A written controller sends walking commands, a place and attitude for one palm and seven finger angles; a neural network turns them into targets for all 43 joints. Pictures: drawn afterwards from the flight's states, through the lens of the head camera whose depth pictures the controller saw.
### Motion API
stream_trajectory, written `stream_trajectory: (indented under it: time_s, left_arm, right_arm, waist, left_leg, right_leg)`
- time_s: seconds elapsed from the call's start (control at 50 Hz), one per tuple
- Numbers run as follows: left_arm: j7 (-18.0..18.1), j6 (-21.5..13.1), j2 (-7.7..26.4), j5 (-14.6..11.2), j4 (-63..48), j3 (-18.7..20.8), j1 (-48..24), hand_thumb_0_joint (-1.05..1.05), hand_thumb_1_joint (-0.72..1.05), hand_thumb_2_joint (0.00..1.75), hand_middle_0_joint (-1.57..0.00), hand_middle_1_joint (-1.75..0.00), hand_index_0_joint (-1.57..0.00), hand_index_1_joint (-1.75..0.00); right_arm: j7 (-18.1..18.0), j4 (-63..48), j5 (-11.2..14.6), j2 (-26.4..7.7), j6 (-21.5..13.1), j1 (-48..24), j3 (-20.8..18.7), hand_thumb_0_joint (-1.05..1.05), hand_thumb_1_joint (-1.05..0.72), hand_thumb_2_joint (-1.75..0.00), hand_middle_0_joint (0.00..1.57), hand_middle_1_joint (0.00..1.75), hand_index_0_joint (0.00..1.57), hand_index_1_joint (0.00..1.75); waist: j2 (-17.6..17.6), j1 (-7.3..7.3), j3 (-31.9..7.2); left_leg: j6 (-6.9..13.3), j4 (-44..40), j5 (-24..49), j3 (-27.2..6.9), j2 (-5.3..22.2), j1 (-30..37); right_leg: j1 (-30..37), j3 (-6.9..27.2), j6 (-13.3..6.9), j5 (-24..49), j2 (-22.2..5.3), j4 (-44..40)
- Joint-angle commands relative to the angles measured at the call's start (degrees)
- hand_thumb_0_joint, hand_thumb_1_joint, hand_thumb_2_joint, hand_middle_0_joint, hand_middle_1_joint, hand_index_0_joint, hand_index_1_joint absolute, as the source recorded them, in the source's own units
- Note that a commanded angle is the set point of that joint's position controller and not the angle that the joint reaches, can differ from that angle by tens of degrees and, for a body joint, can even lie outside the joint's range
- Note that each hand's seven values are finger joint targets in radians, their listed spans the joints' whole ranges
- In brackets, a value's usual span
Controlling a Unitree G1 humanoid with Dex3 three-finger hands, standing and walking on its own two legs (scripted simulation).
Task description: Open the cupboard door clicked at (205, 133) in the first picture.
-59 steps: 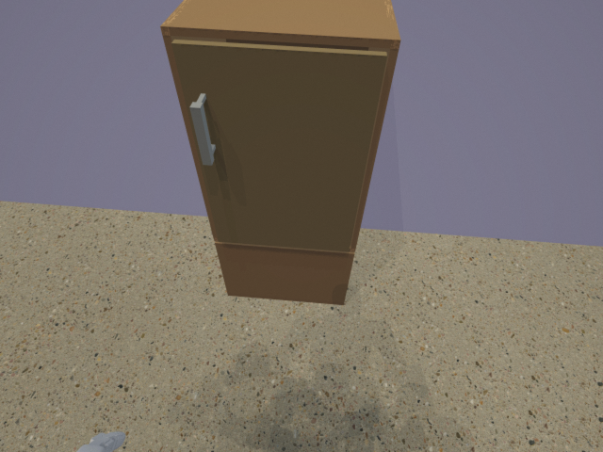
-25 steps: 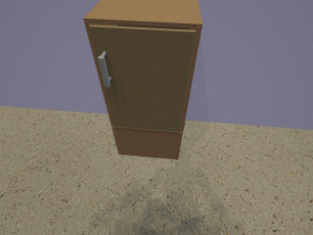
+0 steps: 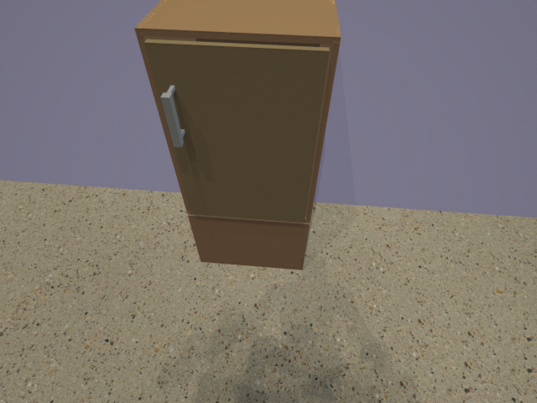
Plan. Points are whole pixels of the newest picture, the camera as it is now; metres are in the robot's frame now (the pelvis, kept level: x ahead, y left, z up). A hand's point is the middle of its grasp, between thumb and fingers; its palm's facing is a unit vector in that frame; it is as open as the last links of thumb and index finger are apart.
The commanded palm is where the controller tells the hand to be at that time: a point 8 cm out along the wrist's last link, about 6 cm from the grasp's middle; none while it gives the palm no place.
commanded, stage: look at it before walking up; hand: left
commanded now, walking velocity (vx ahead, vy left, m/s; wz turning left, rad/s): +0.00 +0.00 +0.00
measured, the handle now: (175, 116) +0.74 +0.28 +0.01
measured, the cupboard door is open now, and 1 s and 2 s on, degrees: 0 0 0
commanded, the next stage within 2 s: take the last steps up to it in 0.46 s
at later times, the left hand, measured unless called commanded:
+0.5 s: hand out of the picture +0.09 +0.24 -0.16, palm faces -0.02 -0.95 -0.32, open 7.4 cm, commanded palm none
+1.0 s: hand out of the picture +0.04 +0.23 -0.19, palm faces +0.01 -0.99 -0.17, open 7.4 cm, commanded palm none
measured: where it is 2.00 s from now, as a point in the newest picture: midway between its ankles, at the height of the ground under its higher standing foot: outside the picture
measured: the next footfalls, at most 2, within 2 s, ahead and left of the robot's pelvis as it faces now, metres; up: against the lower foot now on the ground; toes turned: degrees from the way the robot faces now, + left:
right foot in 1.32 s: +0.28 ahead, -0.04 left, +0.00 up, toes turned -6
left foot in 1.68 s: +0.22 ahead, +0.22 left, +0.00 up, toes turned +5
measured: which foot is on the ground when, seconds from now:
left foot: down 0.00-1.00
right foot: down 0.00-0.90, up 0.92-1.00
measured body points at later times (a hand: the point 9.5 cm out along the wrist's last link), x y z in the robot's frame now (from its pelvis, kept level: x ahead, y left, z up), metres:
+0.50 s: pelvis +0.01 +0.00 +0.00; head +0.02 +0.00 +0.45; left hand +0.09 +0.29 -0.13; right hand +0.09 -0.29 -0.14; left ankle +0.00 +0.12 -0.75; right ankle +0.00 -0.12 -0.75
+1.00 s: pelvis +0.07 +0.05 -0.01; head +0.08 +0.07 +0.44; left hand +0.04 +0.29 -0.18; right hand +0.04 -0.19 -0.15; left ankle +0.01 +0.12 -0.75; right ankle +0.01 -0.08 -0.69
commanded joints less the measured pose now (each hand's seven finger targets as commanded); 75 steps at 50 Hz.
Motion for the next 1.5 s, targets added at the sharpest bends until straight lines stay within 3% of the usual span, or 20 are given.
stream_trajectory:
  time_s: [0.0,0.56,0.62,0.7,0.74,0.8,0.84,0.86,0.88,0.9,0.98,1.02,1.18,1.24,1.28,1.3,1.32,1.36,1.4,1.48]
  left_arm:
    - [1.09,-1.5,11.76,-0.22,-3.83,2.4,-1.91,0.0,0.9,0.9,-0.2,-0.3,-0.2,-0.3]
    - [1.08,-1.58,12.25,-0.26,-3.81,2.45,-1.99,0.0,0.9,0.9,-0.2,-0.3,-0.2,-0.3]
    - [1.23,-0.69,7.01,-0.11,-2.18,1.51,1.93,0.0,0.9,0.9,-0.2,-0.3,-0.2,-0.3]
    - [0.93,0.14,8.67,0.28,-2.06,2.68,6.36,0.0,0.9,0.9,-0.2,-0.3,-0.2,-0.3]
    - [1.02,0.07,9.05,0.35,-2.49,3.48,7.64,0.0,0.9,0.9,-0.2,-0.3,-0.2,-0.3]
    - [1.14,-0.47,8.04,0.42,-3.1,4.03,8.75,0.0,0.9,0.9,-0.2,-0.3,-0.2,-0.3]
    - [1.04,-0.47,6.06,0.35,-3.81,3.98,6.8,0.0,0.9,0.9,-0.2,-0.3,-0.2,-0.3]
    - [0.82,-0.17,3.31,0.31,-4.38,3.57,6.05,0.0,0.9,0.9,-0.2,-0.3,-0.2,-0.3]
    - [0.57,-0.13,-0.2,0.28,-5.29,2.95,5.78,0.0,0.9,0.9,-0.2,-0.3,-0.2,-0.3]
    - [0.98,-0.52,-0.98,0.77,-6.78,2.48,2.39,0.0,0.9,0.9,-0.2,-0.3,-0.2,-0.3]
    - [0.48,-0.99,-3.25,0.53,-4.8,2.75,4.71,0.0,0.9,0.9,-0.2,-0.3,-0.2,-0.3]
    - [0.2,-0.68,-4.69,0.5,-4.18,2.62,6.55,0.0,0.9,0.9,-0.2,-0.3,-0.2,-0.3]
    - [0.45,-0.72,-7.35,0.43,-6.39,2.5,0.36,0.0,0.9,0.9,-0.2,-0.3,-0.2,-0.3]
    - [1.67,-0.93,-6.5,0.33,-4.68,2.75,5.6,0.0,0.9,0.9,-0.2,-0.3,-0.2,-0.3]
    - [2.3,-1.95,0.16,0.57,-2.98,4.28,13.27,0.0,0.9,0.9,-0.2,-0.3,-0.2,-0.3]
    - [2.96,-2.61,5.43,0.8,-2.85,5.44,15.55,0.0,0.9,0.9,-0.2,-0.3,-0.2,-0.3]
    - [3.31,-2.36,4.47,0.22,-1.58,5.44,18.79,0.0,0.9,0.9,-0.2,-0.3,-0.2,-0.3]
    - [3.96,-1.63,1.31,0.16,-2.3,4.4,14.04,0.0,0.9,0.9,-0.2,-0.3,-0.2,-0.3]
    - [4.31,-0.38,-0.82,0.36,-4.85,3.98,6.13,0.0,0.9,0.9,-0.2,-0.3,-0.2,-0.3]
    - [3.55,0.38,0.65,0.94,-7.56,4.64,3.1,0.0,0.9,0.9,-0.2,-0.3,-0.2,-0.3]
  right_arm:
    - [-1.01,-3.45,0.22,-10.81,-1.37,-2.43,-2.25,0.0,-0.9,-0.9,0.2,0.3,0.2,0.3]
    - [-1.23,-3.58,0.19,-11.35,-1.42,-3.3,-2.1,0.0,-0.9,-0.9,0.2,0.3,0.2,0.3]
    - [-0.86,-2.29,-0.17,-5.37,-0.36,0.25,-0.8,0.0,-0.9,-0.9,0.2,0.3,0.2,0.3]
    - [-0.45,-2.87,-0.74,-3.7,0.44,2.52,-0.81,0.0,-0.9,-0.9,0.2,0.3,0.2,0.3]
    - [-0.48,-3.54,-0.95,-3.41,0.23,3.35,-1.14,0.0,-0.9,-0.9,0.2,0.3,0.2,0.3]
    - [-0.41,-3.99,-0.73,-2.18,-0.39,6.53,-1.64,0.0,-0.9,-0.9,0.2,0.3,0.2,0.3]
    - [-0.49,-2.67,-0.43,-1.13,-0.98,12.34,-1.72,0.0,-0.9,-0.9,0.2,0.3,0.2,0.3]
    - [-0.62,-1.44,-0.56,-2.41,-1.35,16.06,-2.11,0.0,-0.9,-0.9,0.2,0.3,0.2,0.3]
    - [-0.96,-0.36,-0.99,-5.85,-1.53,20.49,-3.14,0.0,-0.9,-0.9,0.2,0.3,0.2,0.3]
    - [-1.57,0.37,-0.73,-5.66,-1.54,24.19,-3.23,0.0,-0.9,-0.9,0.2,0.3,0.2,0.3]
    - [-2.71,-1.08,-0.46,0.41,-2.89,20.92,-1.55,0.0,-0.9,-0.9,0.2,0.3,0.2,0.3]
    - [-2.97,-0.68,-0.17,1.21,-3.42,20.53,-1.62,0.0,-0.9,-0.9,0.2,0.3,0.2,0.3]
    - [-3.3,2.8,-0.38,4.51,-3.22,24.8,-1.9,0.0,-0.9,-0.9,0.2,0.3,0.2,0.3]
    - [-4.0,2.89,0.09,4.32,-2.7,23.43,-1.92,0.0,-0.9,-0.9,0.2,0.3,0.2,0.3]
    - [-4.08,1.39,1.07,0.31,-2.73,20.57,-3.1,0.0,-0.9,-0.9,0.2,0.3,0.2,0.3]
    - [-3.66,0.35,1.58,0.9,-2.69,21.34,-3.68,0.0,-0.9,-0.9,0.2,0.3,0.2,0.3]
    - [-3.67,0.04,1.79,5.44,-2.15,22.91,-3.58,0.0,-0.9,-0.9,0.2,0.3,0.2,0.3]
    - [-3.67,-0.92,1.46,8.91,-0.24,17.35,-3.11,0.0,-0.9,-0.9,0.2,0.3,0.2,0.3]
    - [-3.2,-1.46,0.92,9.89,1.31,14.87,-3.56,0.0,-0.9,-0.9,0.2,0.3,0.2,0.3]
    - [-2.12,-3.17,0.25,9.72,2.83,14.42,-3.82,0.0,-0.9,-0.9,0.2,0.3,0.2,0.3]
  waist:
    - [-1.07,0.46,-4.18]
    - [-0.59,0.49,-4.36]
    - [-1.38,0.73,-4.33]
    - [-7.46,2.26,1.08]
    - [-9.44,2.63,3.32]
    - [-7.5,1.54,4.62]
    - [-4.07,-1.31,4.05]
    - [3.11,-2.49,4.7]
    - [14.5,-3.66,3.86]
    - [15.84,-4.75,6.65]
    - [1.86,-1.23,5.81]
    - [3.8,0.02,3.38]
    - [5.88,-1.24,5.1]
    - [2.77,1.94,3.36]
    - [0.25,5.86,-1.8]
    - [-5.95,5.87,-6.7]
    - [-7.43,4.71,-11.55]
    - [-7.8,3.95,-7.73]
    - [-2.58,1.16,-0.68]
    - [-7.23,-0.5,-2.03]
  left_leg:
    - [1.61,-3.23,6.81,-5.38,6.41,0.47]
    - [1.38,-4.07,10.5,-5.06,6.7,2.55]
    - [0.72,-1.77,2.75,-3.31,5.27,1.12]
    - [0.26,5.77,-9.93,0.35,1.37,-9.44]
    - [0.28,10.64,-11.14,1.56,1.82,-13.11]
    - [0.75,10.85,-10.95,2.6,2.75,-11.65]
    - [1.38,3.58,-7.67,2.41,2.96,-2.35]
    - [2.99,-0.92,-4.79,-3.28,6.08,2.25]
    - [7.15,-6.84,-3.56,-14.59,15.04,7.82]
    - [10.16,-10.43,1.77,-20.33,18.84,9.43]
    - [12.78,-7.0,25.57,-11.32,16.32,9.16]
    - [11.86,-7.09,29.5,-7.0,14.01,9.95]
    - [9.99,-4.51,38.4,-1.71,11.95,9.8]
    - [6.67,3.15,52.96,-1.4,12.33,6.1]
    - [3.09,13.08,44.45,-1.4,9.73,1.77]
    - [0.91,25.14,24.87,-0.36,4.26,-6.75]
    - [-1.08,38.44,-17.49,1.89,-2.11,-10.69]
    - [0.35,45.43,-25.37,-3.4,0.87,-11.93]
    - [0.02,44.08,-22.7,-3.56,2.8,-11.91]
    - [-1.49,36.72,-17.56,1.0,1.83,-10.2]
  right_leg:
    - [1.07,5.6,-1.52,6.42,-6.26,-4.02]
    - [2.7,5.15,-1.45,11.15,-6.46,-4.64]
    - [2.62,5.64,-1.09,1.46,-7.01,-5.09]
    - [3.17,13.58,-4.6,-17.67,-11.3,-10.66]
    - [3.0,17.16,-7.44,-18.44,-14.8,-11.79]
    - [0.56,14.89,-8.97,-12.87,-15.83,-8.78]
    - [-5.75,8.3,-6.92,-9.1,-11.86,-2.03]
    - [-10.89,2.04,-4.36,-9.87,-5.7,6.62]
    - [-18.95,-6.2,-1.56,-14.48,0.18,20.26]
    - [-26.56,-4.77,-1.12,-22.26,0.59,30.22]
    - [-27.46,-1.79,-0.89,-13.21,-5.09,40.88]
    - [-26.09,-3.17,-0.06,-9.69,-4.9,39.18]
    - [-20.45,-7.89,-1.27,-4.6,-2.47,21.11]
    - [-8.86,-6.99,-2.02,1.3,-0.7,13.77]
    - [4.8,-3.55,-3.56,17.27,-3.3,5.34]
    - [13.35,9.75,-9.71,41.46,-13.88,7.87]
    - [16.53,16.89,-17.98,64.56,-25.84,6.32]
    - [6.57,14.93,-19.74,57.58,-25.73,3.18]
    - [-4.58,7.5,-15.86,43.96,-21.98,0.01]
    - [-9.85,2.13,-12.05,34.2,-17.54,-0.6]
